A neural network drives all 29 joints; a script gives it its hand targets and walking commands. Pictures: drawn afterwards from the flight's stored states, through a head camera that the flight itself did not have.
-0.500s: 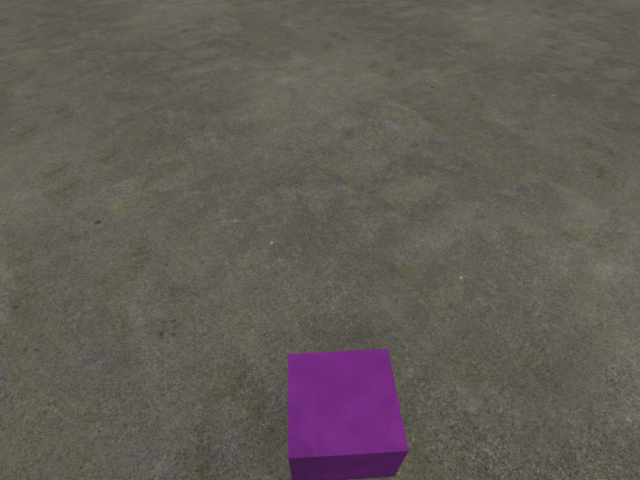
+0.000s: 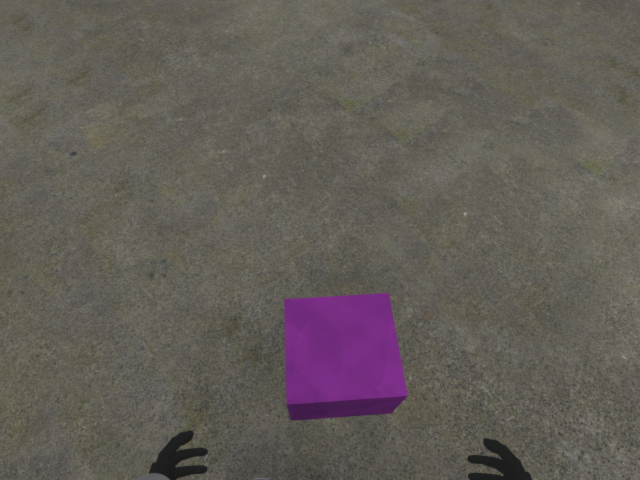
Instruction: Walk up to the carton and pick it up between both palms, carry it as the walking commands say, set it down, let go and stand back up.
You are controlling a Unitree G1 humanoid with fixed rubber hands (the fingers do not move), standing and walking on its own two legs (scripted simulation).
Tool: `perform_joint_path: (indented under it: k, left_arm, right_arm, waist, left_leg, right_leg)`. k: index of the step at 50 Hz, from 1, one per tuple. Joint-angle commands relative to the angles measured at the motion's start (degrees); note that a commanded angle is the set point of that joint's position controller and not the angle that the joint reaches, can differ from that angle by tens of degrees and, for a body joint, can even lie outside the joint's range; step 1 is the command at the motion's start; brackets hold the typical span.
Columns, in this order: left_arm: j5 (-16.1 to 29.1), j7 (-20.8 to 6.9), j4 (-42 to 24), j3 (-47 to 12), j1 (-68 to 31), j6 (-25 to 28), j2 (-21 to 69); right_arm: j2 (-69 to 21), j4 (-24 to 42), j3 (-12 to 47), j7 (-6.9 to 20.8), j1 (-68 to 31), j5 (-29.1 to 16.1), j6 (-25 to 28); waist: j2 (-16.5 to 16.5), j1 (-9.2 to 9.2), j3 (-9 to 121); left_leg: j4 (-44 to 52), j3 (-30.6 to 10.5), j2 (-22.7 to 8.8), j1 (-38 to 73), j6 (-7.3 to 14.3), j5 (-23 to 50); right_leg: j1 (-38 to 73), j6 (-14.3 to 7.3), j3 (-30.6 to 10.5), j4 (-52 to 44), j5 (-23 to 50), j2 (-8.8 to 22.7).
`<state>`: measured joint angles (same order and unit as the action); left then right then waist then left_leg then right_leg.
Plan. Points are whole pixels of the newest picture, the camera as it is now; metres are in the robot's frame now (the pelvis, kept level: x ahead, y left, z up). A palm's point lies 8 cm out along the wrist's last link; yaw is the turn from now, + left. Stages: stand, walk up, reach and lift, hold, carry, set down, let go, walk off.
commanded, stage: reach and lift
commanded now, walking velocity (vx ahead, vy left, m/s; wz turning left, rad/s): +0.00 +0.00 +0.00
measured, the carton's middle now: (339, 357) +0.47 -0.03 -0.63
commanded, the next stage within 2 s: none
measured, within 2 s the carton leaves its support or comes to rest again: neither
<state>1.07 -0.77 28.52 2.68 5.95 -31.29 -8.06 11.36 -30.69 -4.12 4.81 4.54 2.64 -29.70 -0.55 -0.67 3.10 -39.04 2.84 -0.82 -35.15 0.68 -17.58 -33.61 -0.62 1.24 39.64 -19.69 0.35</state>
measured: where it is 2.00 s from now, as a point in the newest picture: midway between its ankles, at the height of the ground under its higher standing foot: outside the picture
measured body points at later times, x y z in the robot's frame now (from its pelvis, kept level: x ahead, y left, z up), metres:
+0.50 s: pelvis -0.07 -0.01 -0.05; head +0.09 -0.01 +0.37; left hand +0.22 +0.22 -0.16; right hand +0.25 -0.25 -0.15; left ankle +0.01 +0.11 -0.72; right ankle -0.01 -0.12 -0.72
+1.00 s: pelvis -0.07 -0.02 -0.08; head +0.20 -0.02 +0.28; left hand +0.37 +0.21 -0.19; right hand +0.42 -0.26 -0.17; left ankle +0.01 +0.11 -0.72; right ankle -0.01 -0.12 -0.72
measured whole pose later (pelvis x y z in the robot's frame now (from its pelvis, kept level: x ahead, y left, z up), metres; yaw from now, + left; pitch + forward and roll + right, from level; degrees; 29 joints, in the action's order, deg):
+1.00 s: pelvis -0.07 -0.02 -0.08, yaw +1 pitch +36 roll +2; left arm 2.6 3.5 41.3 15.3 -46.8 -15.3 -12.3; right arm 25.0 -54.3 -11.5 6.9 -55.8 -4.6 -13.8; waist -0.9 -1.3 0.2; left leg -58.1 0.1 -0.1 -77.0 -1.4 -16.7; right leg -76.8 -2.0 0.5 61.6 -20.4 -0.6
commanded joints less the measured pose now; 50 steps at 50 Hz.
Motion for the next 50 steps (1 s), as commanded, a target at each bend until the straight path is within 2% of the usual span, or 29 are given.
perform_joint_path:
  k: [1, 5, 7, 11, 16, 20, 25, 30, 43, 50]
  left_arm:
    - [-1.2, 0.7, -9.2, 3.0, -3.3, 4.0, -5.1]
    - [-1.3, 1.3, -9.3, 3.2, -0.1, 5.8, -3.7]
    - [-0.9, 1.7, -10.2, 3.0, 0.2, 6.0, -2.9]
    - [-0.8, 1.8, -12.1, 4.4, -3.9, 5.1, -3.4]
    - [-0.3, 1.2, -12.2, 5.5, -15.8, 4.0, -4.5]
    - [0.0, 1.4, -9.2, 6.4, -26.2, 3.0, -5.6]
    - [-0.1, 2.3, -2.7, 8.7, -35.3, 3.1, -7.4]
    - [0.3, 2.9, 1.8, 10.1, -43.0, 5.2, -7.8]
    - [1.1, 4.6, 4.0, 12.5, -56.9, 14.6, -9.9]
    - [1.6, 4.2, 8.3, 14.3, -65.1, 18.0, -11.8]
  right_arm:
    - [7.8, 8.5, -3.0, 1.0, -4.9, 0.8, 4.2]
    - [8.8, 7.5, -2.3, 1.6, -4.0, -0.7, 6.2]
    - [10.0, 7.2, -2.6, 2.0, -4.6, -1.4, 6.6]
    - [11.8, 6.9, -3.5, 2.6, -9.7, -2.2, 5.7]
    - [11.7, 5.9, -4.3, 3.1, -20.8, -3.4, 4.2]
    - [12.8, 3.0, -5.1, 3.0, -31.6, -4.2, 3.3]
    - [14.5, -2.4, -5.8, 2.5, -41.8, -4.7, 3.4]
    - [15.9, -7.6, -6.2, 1.9, -50.1, -4.8, 5.4]
    - [21.1, -15.4, -8.5, 1.8, -67.4, -6.4, 14.6]
    - [23.1, -19.4, -8.7, 2.2, -74.8, -7.6, 18.0]
  waist:
    - [0.1, -0.86, 20.6]
    - [-0.1, -1.03, 23.9]
    - [0.0, -0.72, 24.6]
    - [-1.3, -0.13, 21.6]
    - [-1.5, 0.45, 14.3]
    - [-0.9, 0.05, 14.5]
    - [-1.6, -0.9, 19.7]
    - [-2.7, -0.73, 25.2]
    - [-3.1, -0.64, 44.0]
    - [-3.2, -1.32, 49.0]
  left_leg:
    - [-4.5, -4.8, 1.5, 8.9, -0.7, 29.2]
    - [-8.3, -4.2, 1.9, 6.7, -1.9, 31.1]
    - [-9.0, -3.8, 1.8, 6.4, -2.6, 28.9]
    - [-8.6, -2.3, 1.8, 2.6, -2.8, 15.7]
    - [-7.7, -1.5, 1.9, -3.5, -2.0, -2.3]
    - [-8.6, -1.5, 2.0, -5.5, -2.1, -6.9]
    - [-10.1, -1.2, 2.4, -7.6, -1.9, -4.9]
    - [-11.6, -0.8, 2.8, -10.4, -1.8, -1.1]
    - [-15.9, -1.3, 3.8, -14.7, -2.7, 13.0]
    - [-18.2, -1.7, 3.8, -19.2, -2.2, 16.5]
  right_leg:
    - [-0.3, -1.3, -4.5, 3.9, 26.2, -1.2]
    - [-5.1, -0.8, -2.8, 7.9, 25.7, -2.0]
    - [-6.3, -1.1, -2.2, 8.5, 23.1, -2.3]
    - [-6.5, -1.2, -1.6, 7.9, 13.2, -1.9]
    - [-8.7, -1.3, -1.7, 7.2, -1.7, -1.0]
    - [-10.1, -1.2, -1.7, 7.9, -5.9, -0.6]
    - [-9.8, -0.1, -2.3, 9.0, -4.2, -0.3]
    - [-11.1, 0.5, -2.3, 10.3, -0.5, -0.5]
    - [-13.7, 0.4, -2.9, 14.9, 16.0, -1.6]
    - [-14.0, 0.5, -3.7, 17.4, 21.7, -1.3]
